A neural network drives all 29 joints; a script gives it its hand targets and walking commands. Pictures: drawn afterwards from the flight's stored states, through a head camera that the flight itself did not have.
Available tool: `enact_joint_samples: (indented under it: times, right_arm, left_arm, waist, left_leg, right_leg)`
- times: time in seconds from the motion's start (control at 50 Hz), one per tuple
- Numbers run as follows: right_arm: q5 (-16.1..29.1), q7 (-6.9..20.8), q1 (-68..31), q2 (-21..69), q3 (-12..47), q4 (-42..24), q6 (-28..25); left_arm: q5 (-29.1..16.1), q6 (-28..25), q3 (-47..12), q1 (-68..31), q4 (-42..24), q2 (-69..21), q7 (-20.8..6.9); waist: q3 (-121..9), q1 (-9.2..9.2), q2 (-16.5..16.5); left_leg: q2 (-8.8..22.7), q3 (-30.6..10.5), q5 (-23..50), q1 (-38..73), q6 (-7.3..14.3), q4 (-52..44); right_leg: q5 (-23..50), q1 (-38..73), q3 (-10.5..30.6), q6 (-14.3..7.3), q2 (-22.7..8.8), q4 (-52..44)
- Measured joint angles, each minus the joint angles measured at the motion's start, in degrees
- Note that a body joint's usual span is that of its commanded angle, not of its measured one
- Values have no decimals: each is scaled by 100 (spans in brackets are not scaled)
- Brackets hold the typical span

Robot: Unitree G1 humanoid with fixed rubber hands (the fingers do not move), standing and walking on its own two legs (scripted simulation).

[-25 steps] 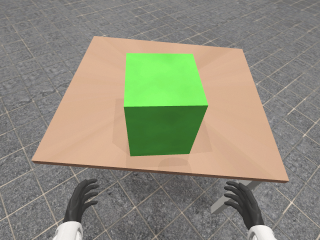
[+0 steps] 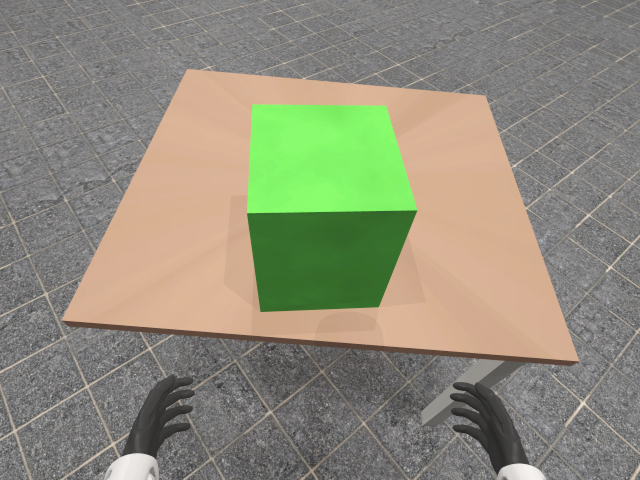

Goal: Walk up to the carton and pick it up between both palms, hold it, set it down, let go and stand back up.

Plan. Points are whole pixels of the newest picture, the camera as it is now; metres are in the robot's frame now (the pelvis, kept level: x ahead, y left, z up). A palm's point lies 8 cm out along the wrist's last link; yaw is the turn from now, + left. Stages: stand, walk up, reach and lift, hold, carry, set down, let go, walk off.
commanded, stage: set down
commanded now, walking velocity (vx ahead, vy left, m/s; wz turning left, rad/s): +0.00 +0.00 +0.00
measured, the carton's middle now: (320, 213) +0.49 +0.02 +0.01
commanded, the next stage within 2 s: let go in 0.24 s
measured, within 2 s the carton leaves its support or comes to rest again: neither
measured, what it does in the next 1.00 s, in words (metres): stands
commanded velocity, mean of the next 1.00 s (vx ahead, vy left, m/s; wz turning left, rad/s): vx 0.00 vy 0.00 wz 0.00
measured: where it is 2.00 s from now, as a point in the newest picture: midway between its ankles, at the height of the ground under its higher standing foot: outside the picture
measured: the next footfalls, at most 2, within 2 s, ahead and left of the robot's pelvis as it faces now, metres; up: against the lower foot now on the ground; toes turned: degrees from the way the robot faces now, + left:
none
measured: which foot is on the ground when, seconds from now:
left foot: down 0.00-1.00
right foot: down 0.00-1.00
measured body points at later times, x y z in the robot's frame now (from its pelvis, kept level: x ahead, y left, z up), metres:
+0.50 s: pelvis +0.01 +0.00 +0.00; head +0.06 +0.02 +0.45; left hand +0.17 +0.22 -0.09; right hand +0.16 -0.22 -0.09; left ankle +0.00 +0.16 -0.75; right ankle +0.00 -0.10 -0.75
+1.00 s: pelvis +0.01 +0.00 +0.00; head +0.02 +0.02 +0.45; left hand +0.15 +0.25 -0.10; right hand +0.16 -0.25 -0.09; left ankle +0.00 +0.16 -0.75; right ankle +0.00 -0.10 -0.75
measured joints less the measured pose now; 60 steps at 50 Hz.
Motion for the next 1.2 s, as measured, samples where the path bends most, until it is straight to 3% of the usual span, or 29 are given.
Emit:
enact_joint_samples:
  times: [0.16,0.78,0.94,1.2]
  right_arm:
    - [-153,-63,0,11,-17,496,-142]
    - [-414,-113,-10,155,-237,1021,-452]
    - [-725,-114,-12,-64,-445,1030,718]
    - [-734,-112,-11,-83,-542,1024,913]
  left_arm:
    - [83,52,1,-81,301,8,-100]
    - [226,193,1,-334,683,60,-171]
    - [258,-178,3,-343,1596,337,-152]
    - [317,-435,1,-275,2484,722,-183]
  waist:
    - [21,0,0]
    - [120,0,0]
    - [-282,0,0]
    - [-570,0,1]
  left_leg:
    - [0,0,-17,7,0,0]
    - [-6,0,-55,12,0,0]
    - [-6,1,-161,17,2,149]
    - [-6,0,-201,14,25,263]
  right_leg:
    - [-16,7,0,5,-1,0]
    - [-55,13,0,22,-7,0]
    - [-124,55,1,16,-7,72]
    - [-96,103,3,35,-7,72]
